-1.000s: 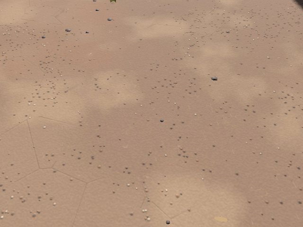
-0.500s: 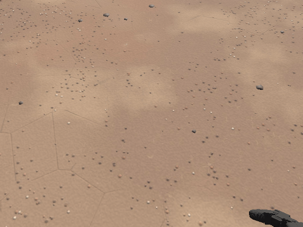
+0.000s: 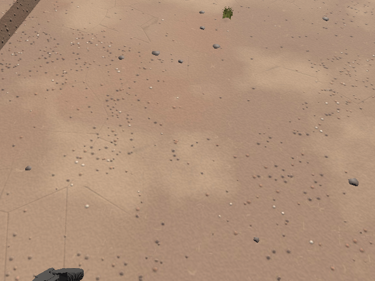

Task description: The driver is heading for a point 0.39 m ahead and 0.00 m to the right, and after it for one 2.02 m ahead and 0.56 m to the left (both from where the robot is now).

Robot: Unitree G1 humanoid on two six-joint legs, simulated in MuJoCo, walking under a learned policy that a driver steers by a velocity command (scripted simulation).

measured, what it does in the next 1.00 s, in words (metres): walks ahead, turning left: right foot, then left foot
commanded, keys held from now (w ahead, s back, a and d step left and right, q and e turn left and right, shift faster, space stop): w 0.26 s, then w+q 0.66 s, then w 0.08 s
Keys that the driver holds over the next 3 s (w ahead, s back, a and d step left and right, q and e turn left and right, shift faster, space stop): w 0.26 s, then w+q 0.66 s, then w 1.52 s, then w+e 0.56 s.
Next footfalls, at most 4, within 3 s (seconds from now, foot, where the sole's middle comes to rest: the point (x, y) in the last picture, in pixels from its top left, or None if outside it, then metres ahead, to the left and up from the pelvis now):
0.04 right None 0.19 -0.13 -0.77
0.58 left None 0.47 0.13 -0.77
1.06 right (165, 204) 0.79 0.03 -0.77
1.56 left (80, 185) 0.91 0.38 -0.77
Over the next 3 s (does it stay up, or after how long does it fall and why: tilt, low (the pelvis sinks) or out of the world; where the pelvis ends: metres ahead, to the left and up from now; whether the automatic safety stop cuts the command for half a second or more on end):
stays up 1.49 0.55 0.00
